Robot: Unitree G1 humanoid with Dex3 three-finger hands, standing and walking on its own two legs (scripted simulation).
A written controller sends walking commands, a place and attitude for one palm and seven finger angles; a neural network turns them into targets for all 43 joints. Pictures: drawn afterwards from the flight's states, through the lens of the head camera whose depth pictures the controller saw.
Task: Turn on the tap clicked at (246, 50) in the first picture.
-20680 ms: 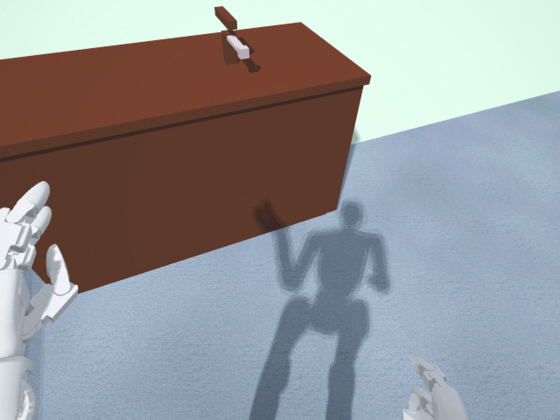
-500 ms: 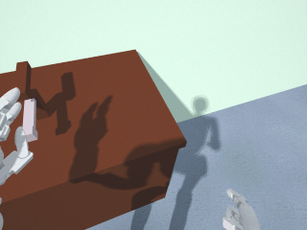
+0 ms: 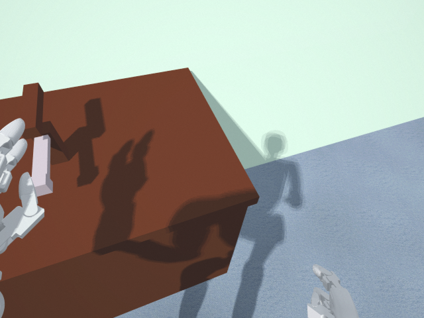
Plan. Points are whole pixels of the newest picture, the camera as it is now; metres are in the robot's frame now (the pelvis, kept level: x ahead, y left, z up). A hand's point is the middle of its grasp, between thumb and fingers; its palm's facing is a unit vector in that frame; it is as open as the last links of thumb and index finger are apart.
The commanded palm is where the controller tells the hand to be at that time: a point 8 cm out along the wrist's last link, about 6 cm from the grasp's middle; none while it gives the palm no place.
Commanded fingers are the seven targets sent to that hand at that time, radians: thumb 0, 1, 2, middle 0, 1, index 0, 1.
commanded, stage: shuffle to correct the standing spot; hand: left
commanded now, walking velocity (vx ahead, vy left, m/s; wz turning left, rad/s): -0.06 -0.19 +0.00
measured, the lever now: (40, 185) +0.31 +0.32 +0.07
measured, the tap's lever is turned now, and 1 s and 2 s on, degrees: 0 0 0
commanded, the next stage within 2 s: come to a stop and stand still in 0.62 s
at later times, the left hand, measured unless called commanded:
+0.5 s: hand (40, 205) +0.23 +0.24 +0.17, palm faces +0.32 -0.85 -0.43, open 7.4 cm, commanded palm +0.16 +0.28 +0.18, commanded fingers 0.00 0.90 0.90 -0.20 -0.30 -0.20 -0.30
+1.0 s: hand (36, 204) +0.23 +0.25 +0.16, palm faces +0.28 -0.87 -0.41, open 7.4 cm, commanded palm +0.16 +0.30 +0.18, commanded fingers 0.00 0.90 0.90 -0.20 -0.30 -0.20 -0.30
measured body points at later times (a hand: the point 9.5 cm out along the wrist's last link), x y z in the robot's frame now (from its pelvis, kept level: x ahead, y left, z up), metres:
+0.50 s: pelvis +0.01 +0.00 +0.00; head +0.04 +0.01 +0.45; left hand +0.20 +0.28 +0.20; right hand +0.17 -0.23 -0.08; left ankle +0.02 +0.15 -0.73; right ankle -0.01 -0.05 -0.73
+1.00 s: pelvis -0.01 +0.02 +0.00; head +0.03 +0.03 +0.45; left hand +0.21 +0.29 +0.19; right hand +0.15 -0.23 -0.07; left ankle +0.02 +0.14 -0.73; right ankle -0.01 -0.05 -0.73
